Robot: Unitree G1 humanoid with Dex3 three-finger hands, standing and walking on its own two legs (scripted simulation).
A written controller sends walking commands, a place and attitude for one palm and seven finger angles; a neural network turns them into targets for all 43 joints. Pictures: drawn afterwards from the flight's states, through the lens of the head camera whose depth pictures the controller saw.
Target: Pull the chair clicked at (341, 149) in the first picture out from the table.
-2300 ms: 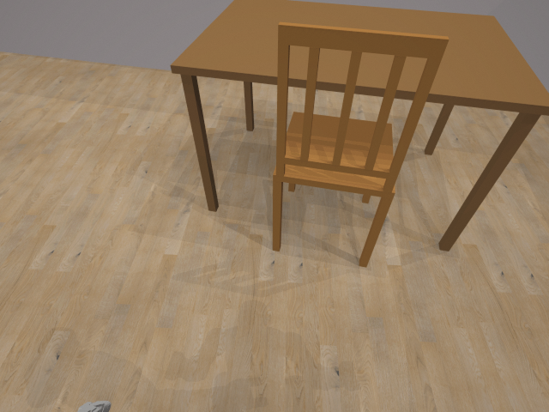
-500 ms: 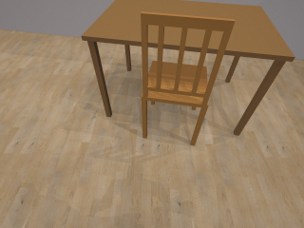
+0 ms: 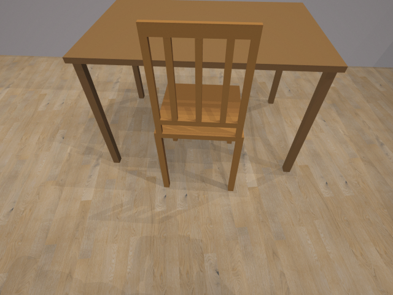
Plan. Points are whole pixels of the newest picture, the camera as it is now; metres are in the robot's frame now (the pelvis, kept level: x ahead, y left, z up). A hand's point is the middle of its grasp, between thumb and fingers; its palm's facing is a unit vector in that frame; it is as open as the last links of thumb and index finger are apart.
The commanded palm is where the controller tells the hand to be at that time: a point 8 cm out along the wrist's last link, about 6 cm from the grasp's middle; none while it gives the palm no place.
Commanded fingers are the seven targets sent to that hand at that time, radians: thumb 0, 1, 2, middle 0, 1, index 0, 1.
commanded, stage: take the last steps up to it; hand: left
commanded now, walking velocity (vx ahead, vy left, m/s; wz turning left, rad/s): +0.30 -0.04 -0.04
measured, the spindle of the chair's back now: (198, 84) +0.84 +0.06 -0.04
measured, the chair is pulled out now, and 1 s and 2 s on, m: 0.00 0.00 0.00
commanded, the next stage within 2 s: come to a stop and stand still in 0.78 s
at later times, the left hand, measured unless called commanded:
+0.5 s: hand out of the picture +0.15 +0.20 -0.18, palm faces +0.05 -0.99 -0.13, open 7.4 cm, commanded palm none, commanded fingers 0.00 0.90 0.90 -0.20 -0.30 -0.20 -0.30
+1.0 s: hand (160, 192) +0.43 +0.15 -0.16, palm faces +0.00 -0.98 -0.21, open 7.2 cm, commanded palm none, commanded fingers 0.00 0.90 0.90 -0.20 -0.30 -0.20 -0.30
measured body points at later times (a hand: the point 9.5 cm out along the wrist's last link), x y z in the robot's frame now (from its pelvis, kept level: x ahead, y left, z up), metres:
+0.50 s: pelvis +0.19 +0.04 +0.00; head +0.20 +0.06 +0.45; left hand +0.15 +0.26 -0.17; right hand +0.26 -0.19 -0.13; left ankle +0.23 +0.12 -0.73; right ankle +0.10 -0.08 -0.64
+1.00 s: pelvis +0.35 -0.03 +0.01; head +0.38 -0.04 +0.45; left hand +0.43 +0.20 -0.14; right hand +0.30 -0.24 -0.16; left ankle +0.29 +0.10 -0.67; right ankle +0.38 -0.11 -0.73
